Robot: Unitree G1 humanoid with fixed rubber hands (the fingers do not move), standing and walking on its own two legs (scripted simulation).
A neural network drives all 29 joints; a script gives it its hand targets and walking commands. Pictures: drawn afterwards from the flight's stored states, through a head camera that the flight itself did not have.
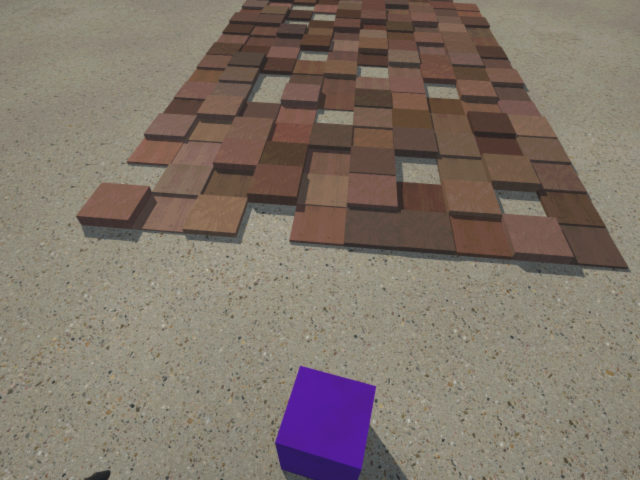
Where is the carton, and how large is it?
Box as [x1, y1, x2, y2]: [275, 366, 375, 479]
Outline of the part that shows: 300,366 275,441 281,468 313,479 357,479 362,463 375,386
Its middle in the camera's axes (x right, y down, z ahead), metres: +0.02 +0.53 +1.06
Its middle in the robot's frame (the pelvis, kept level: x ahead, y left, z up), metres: +0.40 -0.01 -0.66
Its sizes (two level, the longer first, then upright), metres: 0.210 0.200 0.250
